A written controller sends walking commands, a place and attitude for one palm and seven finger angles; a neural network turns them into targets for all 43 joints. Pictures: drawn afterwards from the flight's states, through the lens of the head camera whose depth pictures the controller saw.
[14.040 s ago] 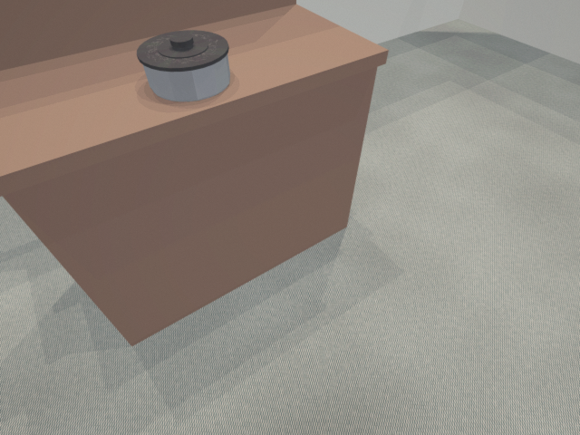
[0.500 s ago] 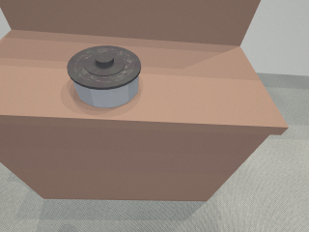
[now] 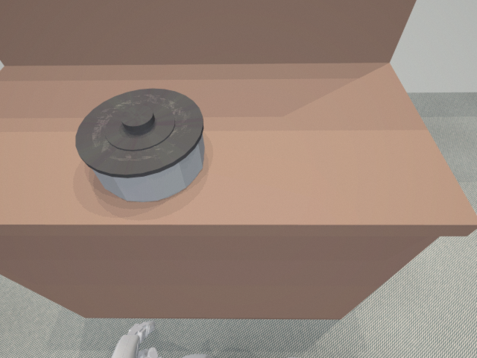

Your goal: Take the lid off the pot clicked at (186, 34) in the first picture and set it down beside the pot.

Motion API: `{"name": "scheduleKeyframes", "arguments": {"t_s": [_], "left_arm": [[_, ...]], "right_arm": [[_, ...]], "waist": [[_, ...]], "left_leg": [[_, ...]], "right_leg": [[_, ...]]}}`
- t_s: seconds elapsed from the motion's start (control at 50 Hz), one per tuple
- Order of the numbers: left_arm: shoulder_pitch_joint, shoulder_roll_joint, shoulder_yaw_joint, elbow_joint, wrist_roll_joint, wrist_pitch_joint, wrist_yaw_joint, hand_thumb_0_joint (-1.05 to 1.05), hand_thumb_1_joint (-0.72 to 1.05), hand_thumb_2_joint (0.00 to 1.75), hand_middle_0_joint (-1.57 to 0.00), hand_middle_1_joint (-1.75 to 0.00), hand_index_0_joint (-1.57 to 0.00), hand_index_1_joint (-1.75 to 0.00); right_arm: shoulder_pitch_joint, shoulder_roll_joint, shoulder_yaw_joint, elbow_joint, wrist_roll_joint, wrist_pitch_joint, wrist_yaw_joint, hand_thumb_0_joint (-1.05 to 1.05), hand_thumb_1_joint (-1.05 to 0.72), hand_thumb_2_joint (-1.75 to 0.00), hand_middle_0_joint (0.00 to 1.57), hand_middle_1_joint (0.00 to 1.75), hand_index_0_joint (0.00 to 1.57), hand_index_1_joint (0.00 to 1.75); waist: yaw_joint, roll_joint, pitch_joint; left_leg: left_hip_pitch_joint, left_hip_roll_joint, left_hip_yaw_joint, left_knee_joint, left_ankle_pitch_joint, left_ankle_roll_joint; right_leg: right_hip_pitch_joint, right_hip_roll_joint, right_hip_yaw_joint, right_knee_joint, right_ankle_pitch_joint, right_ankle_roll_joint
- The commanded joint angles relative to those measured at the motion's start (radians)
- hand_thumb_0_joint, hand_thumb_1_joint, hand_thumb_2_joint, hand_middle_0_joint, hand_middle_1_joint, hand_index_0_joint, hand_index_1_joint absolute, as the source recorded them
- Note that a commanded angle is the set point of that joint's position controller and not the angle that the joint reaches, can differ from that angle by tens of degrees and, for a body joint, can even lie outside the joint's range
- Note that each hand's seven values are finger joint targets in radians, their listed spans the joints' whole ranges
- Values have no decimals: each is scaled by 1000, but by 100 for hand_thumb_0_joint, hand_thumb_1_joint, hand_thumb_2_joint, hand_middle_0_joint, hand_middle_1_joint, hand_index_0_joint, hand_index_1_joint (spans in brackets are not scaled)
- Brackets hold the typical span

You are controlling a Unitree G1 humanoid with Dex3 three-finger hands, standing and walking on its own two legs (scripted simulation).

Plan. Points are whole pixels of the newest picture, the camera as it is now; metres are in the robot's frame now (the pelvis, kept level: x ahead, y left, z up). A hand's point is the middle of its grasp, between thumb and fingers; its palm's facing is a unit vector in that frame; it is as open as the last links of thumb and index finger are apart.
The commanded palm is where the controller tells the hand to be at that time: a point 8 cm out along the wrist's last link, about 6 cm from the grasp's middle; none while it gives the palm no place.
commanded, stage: come to a stop and stand still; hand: left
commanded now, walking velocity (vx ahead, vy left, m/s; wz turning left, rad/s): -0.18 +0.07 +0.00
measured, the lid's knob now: (138, 118) +0.45 +0.17 +0.16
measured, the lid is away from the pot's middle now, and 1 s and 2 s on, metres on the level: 0.00 0.00 0.00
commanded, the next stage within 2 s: look again from close up in 0.80 s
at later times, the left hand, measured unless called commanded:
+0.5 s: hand out of the picture -0.01 +0.25 -0.16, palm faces +0.07 -0.96 -0.27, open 7.4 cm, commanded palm none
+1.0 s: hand out of the picture -0.05 +0.23 -0.17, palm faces -0.01 -0.98 -0.21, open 7.4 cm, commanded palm none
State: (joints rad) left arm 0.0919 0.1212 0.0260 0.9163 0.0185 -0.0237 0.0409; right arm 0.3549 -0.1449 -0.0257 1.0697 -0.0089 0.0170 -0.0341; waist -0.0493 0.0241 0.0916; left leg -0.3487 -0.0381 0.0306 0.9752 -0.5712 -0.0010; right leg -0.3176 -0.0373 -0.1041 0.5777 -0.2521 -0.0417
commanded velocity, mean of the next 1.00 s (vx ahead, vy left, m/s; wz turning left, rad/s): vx -0.01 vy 0.01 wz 0.00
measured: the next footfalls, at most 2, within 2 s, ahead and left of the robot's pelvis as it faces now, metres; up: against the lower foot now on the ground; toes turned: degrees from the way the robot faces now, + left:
left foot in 0.22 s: +0.04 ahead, +0.17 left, +0.00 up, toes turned +0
right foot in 0.52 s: -0.02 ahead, -0.06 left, +0.00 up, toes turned +3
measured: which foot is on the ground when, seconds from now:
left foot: up 0.00-0.20, down 0.22-1.00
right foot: down 0.00-0.24, up 0.26-0.50, down 0.52-1.00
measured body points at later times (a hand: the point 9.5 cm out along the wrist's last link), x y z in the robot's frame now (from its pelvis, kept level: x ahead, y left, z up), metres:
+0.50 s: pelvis -0.03 +0.04 +0.00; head -0.01 +0.03 +0.45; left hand -0.01 +0.30 -0.14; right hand +0.07 -0.18 -0.15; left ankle +0.03 +0.16 -0.73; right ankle -0.07 -0.07 -0.72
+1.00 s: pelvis -0.06 +0.06 +0.00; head -0.05 +0.06 +0.45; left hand -0.05 +0.29 -0.15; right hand -0.07 -0.17 -0.15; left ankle +0.00 +0.17 -0.73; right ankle -0.06 -0.07 -0.73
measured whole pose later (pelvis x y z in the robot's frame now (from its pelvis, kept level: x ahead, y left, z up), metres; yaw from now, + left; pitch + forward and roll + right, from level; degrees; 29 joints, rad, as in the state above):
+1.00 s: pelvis -0.06 +0.06 +0.00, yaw -1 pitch -2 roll -2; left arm 0.30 0.15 0.00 1.05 0.02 -0.01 0.04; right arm 0.31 -0.18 -0.01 1.05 -0.02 0.02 -0.01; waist -0.03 0.04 0.04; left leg -0.33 0.03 0.00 0.56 -0.20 0.00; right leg -0.20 0.02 -0.01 0.51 -0.28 -0.01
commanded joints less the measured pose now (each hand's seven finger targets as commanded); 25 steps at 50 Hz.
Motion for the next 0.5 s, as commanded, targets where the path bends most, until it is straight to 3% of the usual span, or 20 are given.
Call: {"name": "scheduleKeyframes", "arguments": {"t_s": [0.0, 0.04, 0.12, 0.14, 0.16, 0.18, 0.2, 0.22, 0.24, 0.28, 0.32, 0.34, 0.42, 0.44, 0.46, 0.48], "left_arm": [[97, 199, 59, -44, 5, 9, 23, 0, 90, 90, -20, -30, -20, -30], [88, 215, 63, -57, 8, 16, 12, 0, 90, 90, -20, -30, -20, -30], [115, 239, 71, -68, 15, 27, -1, 0, 90, 90, -20, -30, -20, -30], [111, 241, 69, -66, 12, 32, -3, 0, 90, 90, -20, -30, -20, -30], [108, 232, 67, -72, 7, 39, -5, 0, 90, 90, -20, -30, -20, -30], [117, 205, 58, -80, 2, 45, -10, 0, 90, 90, -20, -30, -20, -30], [149, 141, 48, -90, -6, 54, -11, 0, 90, 90, -20, -30, -20, -30], [143, 148, 43, -85, -7, 60, -4, 0, 90, 90, -20, -30, -20, -30], [154, 160, 43, -96, -9, 65, -1, 0, 90, 90, -20, -30, -20, -30], [173, 161, 54, -48, 1, 61, -4, 0, 90, 90, -20, -30, -20, -30], [203, 159, 49, -27, -3, 58, -10, 0, 90, 90, -20, -30, -20, -30], [211, 154, 45, -18, -5, 57, -13, 0, 90, 90, -20, -30, -20, -30], [216, 133, 30, -7, -7, 45, -15, 0, 90, 90, -20, -30, -20, -30], [236, 129, 28, 7, -7, 40, -14, 0, 90, 90, -20, -30, -20, -30], [272, 128, 26, 26, -6, 33, -12, 0, 90, 90, -20, -30, -20, -30], [277, 161, 27, 33, 0, 25, -7, 0, 90, 90, -20, -30, -20, -30]], "right_arm": [[66, -44, -27, -80, -1, 17, 5, 0, -90, -90, 20, 30, 20, 30], [54, -35, -31, -89, 3, 16, 11, 0, -90, -90, 20, 30, 20, 30], [11, -50, -35, -125, 0, 2, 15, 0, -90, -90, 20, 30, 20, 30], [18, -50, -36, -121, 1, -4, 14, 0, -90, -90, 20, 30, 20, 30], [37, -66, -38, -122, 2, -9, 14, 0, -90, -90, 20, 30, 20, 30], [48, -111, -45, -128, 1, -18, 12, 0, -90, -90, 20, 30, 20, 30], [19, -192, -57, -155, -9, -28, 11, 0, -90, -90, 20, 30, 20, 30], [-20, -229, -58, -183, -14, -17, 7, 0, -90, -90, 20, 30, 20, 30], [-70, -230, -54, -210, -20, -12, 9, 0, -90, -90, 20, 30, 20, 30], [-149, -173, -38, -202, -23, -23, 0, 0, -90, -90, 20, 30, 20, 30], [-170, -165, -31, -204, -19, -23, -1, 0, -90, -90, 20, 30, 20, 30], [-176, -164, -30, -202, -17, -23, -2, 0, -90, -90, 20, 30, 20, 30], [-120, -182, -37, -164, -18, -8, 0, 0, -90, -90, 20, 30, 20, 30], [-118, -174, -37, -156, -13, -7, 1, 0, -90, -90, 20, 30, 20, 30], [-115, -169, -34, -151, -6, -7, 3, 0, -90, -90, 20, 30, 20, 30], [-116, -131, -30, -151, 5, -6, 7, 0, -90, -90, 20, 30, 20, 30]], "waist": [[27, -178, -94], [29, -194, -114], [41, -214, -134], [33, -226, -150], [18, -189, -147], [12, -59, -166], [23, 239, -152], [12, 274, -134], [37, 165, -99], [64, 202, -102], [72, 176, -122], [73, 138, -123], [44, 117, -135], [53, 60, -118], [68, 15, -124], [62, -102, -97]], "left_leg": [[-71, 65, -42, 76, 71, -34], [-28, 50, 9, -5, 137, -45], [39, 23, 60, -240, 230, -53], [111, 15, 78, -324, 297, -51], [188, 20, 71, -428, 368, -44], [258, 84, 3, -518, 450, -20], [243, 316, -279, -632, 664, 79], [107, 410, -374, -681, 758, 190], [20, 434, -361, -682, 696, 241], [35, 320, -251, -671, 659, 201], [83, 264, -165, -647, 656, 173], [86, 256, -157, -650, 628, 170], [145, 269, -212, -646, 509, 160], [116, 257, -211, -630, 468, 147], [91, 218, -187, -582, 409, 112], [26, 147, -128, -510, 337, 57]], "right_leg": [[23, -302, 202, -191, 640, -204], [-9, -263, 163, -178, 572, -177], [17, -227, 175, -127, 433, -126], [-12, -213, 165, -97, 389, -98], [-59, -191, 155, -57, 304, -65], [-90, -138, 114, 39, 191, -19], [-196, -11, 27, 200, -195, 53], [-149, 24, 101, 385, -370, 51], [-108, 6, 135, 477, -358, 42], [-142, 14, 149, 544, -252, 43], [-127, 17, 132, 515, -210, 51], [-104, 17, 121, 463, -219, 53], [3, 11, 80, 118, -236, 54], [63, 16, 80, 4, -171, 53], [129, 14, 91, -145, -62, 53], [156, -53, 213, -240, -13, 25]]}}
